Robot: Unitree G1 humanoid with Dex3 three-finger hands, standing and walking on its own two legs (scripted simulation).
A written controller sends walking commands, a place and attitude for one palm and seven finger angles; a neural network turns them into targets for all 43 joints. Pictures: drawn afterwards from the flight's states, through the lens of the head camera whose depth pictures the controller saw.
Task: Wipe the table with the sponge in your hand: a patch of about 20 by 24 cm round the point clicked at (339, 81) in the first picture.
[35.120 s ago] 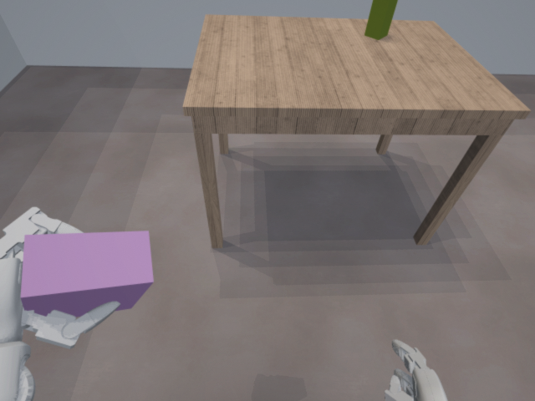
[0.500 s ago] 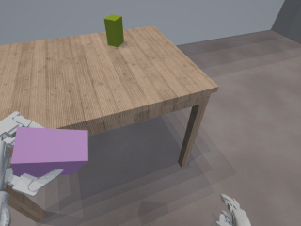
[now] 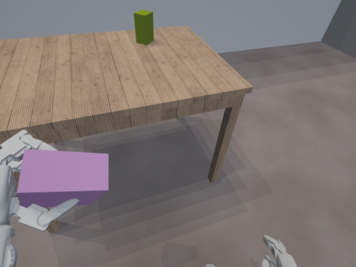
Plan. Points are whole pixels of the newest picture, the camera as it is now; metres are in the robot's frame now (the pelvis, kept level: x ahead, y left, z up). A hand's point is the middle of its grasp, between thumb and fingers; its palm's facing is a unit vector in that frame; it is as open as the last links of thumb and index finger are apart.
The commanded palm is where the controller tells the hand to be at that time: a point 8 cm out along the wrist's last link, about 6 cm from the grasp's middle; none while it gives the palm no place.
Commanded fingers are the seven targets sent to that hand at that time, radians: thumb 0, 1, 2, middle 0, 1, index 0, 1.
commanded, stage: stop stepping back and stand still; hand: left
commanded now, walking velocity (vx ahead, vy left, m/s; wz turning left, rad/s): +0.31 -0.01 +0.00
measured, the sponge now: (75, 181) +0.22 +0.19 +0.16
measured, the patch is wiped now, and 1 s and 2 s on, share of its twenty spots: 1.00 1.00 1.00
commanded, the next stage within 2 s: stand and wait in 0.32 s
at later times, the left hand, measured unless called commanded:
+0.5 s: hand (46, 179) +0.20 +0.22 +0.20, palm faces +0.40 -0.83 -0.39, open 10.1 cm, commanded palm +0.14 +0.26 +0.22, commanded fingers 0.00 0.10 1.30 -1.20 -1.60 -1.20 -1.60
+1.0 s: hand (46, 162) +0.23 +0.24 +0.19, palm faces +0.39 -0.84 -0.37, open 10.1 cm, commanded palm +0.18 +0.27 +0.22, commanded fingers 0.00 0.10 1.30 -1.20 -1.60 -1.20 -1.60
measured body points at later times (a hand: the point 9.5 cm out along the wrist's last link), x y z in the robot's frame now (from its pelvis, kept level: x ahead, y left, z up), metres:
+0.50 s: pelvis -0.02 -0.02 +0.01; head -0.02 -0.02 +0.46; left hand +0.17 +0.26 +0.22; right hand +0.15 -0.27 -0.06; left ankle +0.03 +0.11 -0.71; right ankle +0.01 -0.13 -0.70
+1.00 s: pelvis +0.02 -0.01 +0.03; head +0.03 +0.00 +0.48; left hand +0.21 +0.28 +0.21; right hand +0.22 -0.22 -0.04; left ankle +0.02 +0.10 -0.71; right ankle +0.02 -0.13 -0.71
